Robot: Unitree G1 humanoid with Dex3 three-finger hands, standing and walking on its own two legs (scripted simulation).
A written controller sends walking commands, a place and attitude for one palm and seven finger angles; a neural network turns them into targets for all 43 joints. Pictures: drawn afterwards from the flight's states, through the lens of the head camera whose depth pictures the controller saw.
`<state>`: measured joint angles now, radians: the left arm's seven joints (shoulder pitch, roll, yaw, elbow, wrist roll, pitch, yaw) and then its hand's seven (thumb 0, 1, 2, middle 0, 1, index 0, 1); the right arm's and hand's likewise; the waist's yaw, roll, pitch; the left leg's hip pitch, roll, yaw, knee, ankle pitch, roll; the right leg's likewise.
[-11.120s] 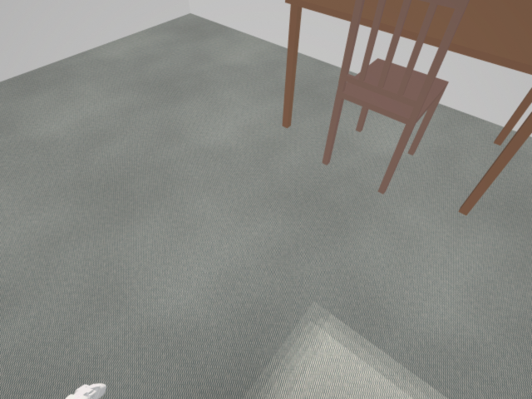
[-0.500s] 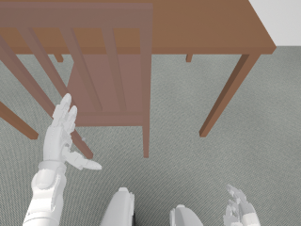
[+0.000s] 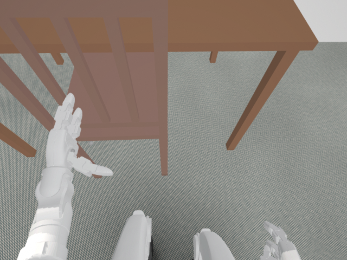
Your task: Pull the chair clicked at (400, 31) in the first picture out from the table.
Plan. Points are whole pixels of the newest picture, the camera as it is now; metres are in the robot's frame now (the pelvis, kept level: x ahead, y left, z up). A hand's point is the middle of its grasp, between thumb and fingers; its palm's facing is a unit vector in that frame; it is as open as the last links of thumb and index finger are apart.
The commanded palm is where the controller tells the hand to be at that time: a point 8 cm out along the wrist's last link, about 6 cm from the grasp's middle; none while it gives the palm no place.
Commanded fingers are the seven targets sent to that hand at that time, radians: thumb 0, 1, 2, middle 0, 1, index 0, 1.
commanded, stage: aim the fingers beside a spindle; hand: left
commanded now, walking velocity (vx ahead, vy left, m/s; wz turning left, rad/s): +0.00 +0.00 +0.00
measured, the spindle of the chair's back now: (88, 82) +0.50 +0.23 +0.07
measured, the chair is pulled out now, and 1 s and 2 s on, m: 0.00 0.00 0.00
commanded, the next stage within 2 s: push the fingers through the gap in 0.58 s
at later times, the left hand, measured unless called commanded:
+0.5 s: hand (94, 145) +0.35 +0.19 +0.03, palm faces +0.09 -0.99 -0.05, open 17.0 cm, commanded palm +0.33 +0.24 +0.03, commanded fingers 0.00 -0.50 0.30 -0.06 -0.08 -0.06 -0.08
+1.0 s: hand (94, 133) +0.38 +0.20 +0.03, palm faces +0.10 -0.99 -0.04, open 17.0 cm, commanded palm +0.36 +0.25 +0.03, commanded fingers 0.00 -0.50 0.30 -0.06 -0.08 -0.06 -0.08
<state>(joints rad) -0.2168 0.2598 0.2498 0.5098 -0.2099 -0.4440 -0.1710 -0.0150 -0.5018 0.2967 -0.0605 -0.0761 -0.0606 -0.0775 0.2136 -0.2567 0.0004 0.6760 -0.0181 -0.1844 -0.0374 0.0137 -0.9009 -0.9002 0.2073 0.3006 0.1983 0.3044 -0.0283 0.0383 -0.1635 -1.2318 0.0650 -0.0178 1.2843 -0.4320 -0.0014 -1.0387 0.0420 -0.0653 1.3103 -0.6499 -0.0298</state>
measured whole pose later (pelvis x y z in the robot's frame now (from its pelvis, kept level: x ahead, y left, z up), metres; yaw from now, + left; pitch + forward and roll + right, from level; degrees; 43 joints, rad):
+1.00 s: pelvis +0.00 +0.00 +0.00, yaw +0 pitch +22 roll -3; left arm -0.34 0.28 0.27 0.63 -0.18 -0.46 -0.15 -0.01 -0.50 0.30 -0.06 -0.08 -0.06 -0.08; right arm 0.21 -0.25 0.01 0.68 -0.02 -0.13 -0.04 0.01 -0.90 -0.90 0.21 0.30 0.20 0.30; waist -0.04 0.04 -0.17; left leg -1.25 0.07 -0.02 1.30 -0.43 0.00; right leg -1.06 0.05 -0.06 1.32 -0.65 -0.03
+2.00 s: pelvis +0.00 +0.01 -0.01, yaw -2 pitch +26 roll -4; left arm -0.72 0.43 0.42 1.01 -0.11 -0.47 -0.18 -0.01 -0.50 0.30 -0.06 -0.08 -0.06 -0.08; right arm 0.27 -0.26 0.01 0.71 -0.03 -0.06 -0.01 0.01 -0.90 -0.90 0.21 0.30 0.20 0.30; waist -0.11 0.05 -0.16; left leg -1.36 0.08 -0.03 1.34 -0.44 0.01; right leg -1.16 0.06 -0.06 1.35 -0.65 -0.02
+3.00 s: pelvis +0.00 +0.00 -0.01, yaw -2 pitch +26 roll -4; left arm -0.70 0.41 0.41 1.00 -0.11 -0.48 -0.17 -0.01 -0.06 0.49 -0.44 -1.26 -0.44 -1.26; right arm 0.28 -0.25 0.01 0.71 -0.03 -0.04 0.00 0.01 -0.90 -0.90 0.21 0.30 0.20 0.30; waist -0.11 0.04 -0.16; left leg -1.34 0.08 -0.03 1.34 -0.44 0.00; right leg -1.15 0.07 -0.06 1.34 -0.65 -0.02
